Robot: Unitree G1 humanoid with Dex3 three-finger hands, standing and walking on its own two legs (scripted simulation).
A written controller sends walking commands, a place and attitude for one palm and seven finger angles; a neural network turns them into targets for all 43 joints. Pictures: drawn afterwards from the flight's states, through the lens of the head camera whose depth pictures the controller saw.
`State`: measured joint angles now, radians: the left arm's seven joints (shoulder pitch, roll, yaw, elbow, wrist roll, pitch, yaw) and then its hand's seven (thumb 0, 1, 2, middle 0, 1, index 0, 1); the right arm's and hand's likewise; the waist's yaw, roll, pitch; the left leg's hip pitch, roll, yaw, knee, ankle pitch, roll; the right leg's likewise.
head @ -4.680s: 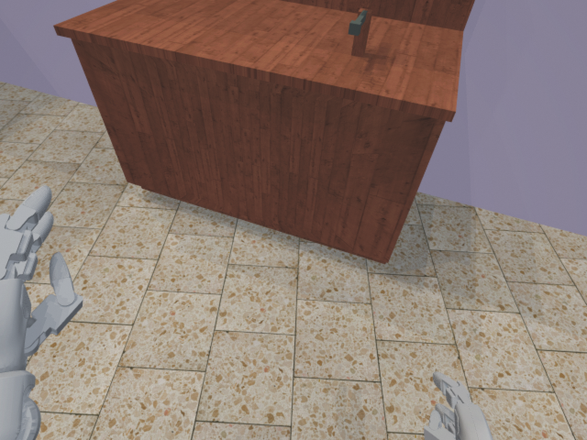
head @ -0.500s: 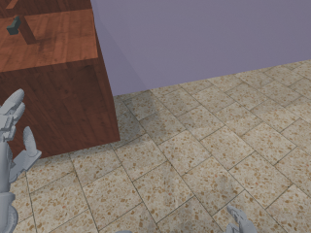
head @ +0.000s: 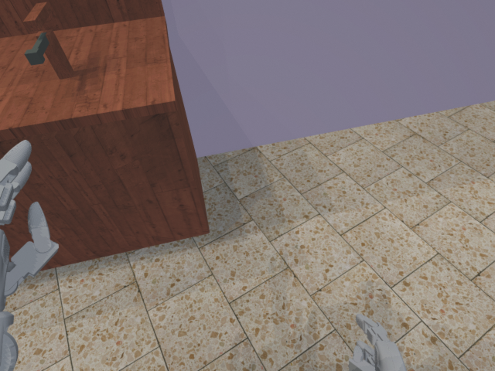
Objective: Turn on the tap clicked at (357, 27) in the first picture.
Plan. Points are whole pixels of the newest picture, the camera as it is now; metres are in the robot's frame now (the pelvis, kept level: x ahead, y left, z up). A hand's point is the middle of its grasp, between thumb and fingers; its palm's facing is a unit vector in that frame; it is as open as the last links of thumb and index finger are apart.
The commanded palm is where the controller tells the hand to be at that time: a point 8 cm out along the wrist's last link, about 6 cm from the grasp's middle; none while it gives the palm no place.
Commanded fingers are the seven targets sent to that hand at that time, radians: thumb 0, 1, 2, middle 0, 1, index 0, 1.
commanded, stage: take the last steps up to it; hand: left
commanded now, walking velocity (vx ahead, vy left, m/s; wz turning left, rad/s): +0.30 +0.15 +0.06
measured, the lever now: (35, 56) +0.76 +0.56 +0.16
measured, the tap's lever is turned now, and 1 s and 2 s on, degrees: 0 0 0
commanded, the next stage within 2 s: come to a stop and stand still in 1.18 s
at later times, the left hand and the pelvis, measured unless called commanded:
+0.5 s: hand (34, 160) +0.36 +0.32 +0.19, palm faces +0.37 -0.81 -0.44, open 7.4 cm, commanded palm +0.28 +0.36 +0.19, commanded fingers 0.00 0.90 0.90 -0.20 -0.30 -0.20 -0.30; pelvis +0.12 +0.09 +0.00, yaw -1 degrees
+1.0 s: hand (57, 132) +0.44 +0.34 +0.17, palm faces +0.36 -0.83 -0.42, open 7.4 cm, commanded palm +0.38 +0.39 +0.19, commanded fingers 0.00 0.90 0.90 -0.20 -0.30 -0.20 -0.30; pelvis +0.22 +0.11 +0.02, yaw +1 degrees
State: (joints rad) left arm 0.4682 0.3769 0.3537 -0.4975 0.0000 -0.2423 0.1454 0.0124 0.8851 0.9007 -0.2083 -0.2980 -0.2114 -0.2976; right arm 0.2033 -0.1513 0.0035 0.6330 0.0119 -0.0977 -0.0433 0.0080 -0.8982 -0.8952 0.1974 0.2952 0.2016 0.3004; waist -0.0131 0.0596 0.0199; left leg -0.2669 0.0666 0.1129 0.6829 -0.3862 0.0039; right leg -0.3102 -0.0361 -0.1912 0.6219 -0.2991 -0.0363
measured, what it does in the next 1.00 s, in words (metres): walks ahead: left foot, then right foot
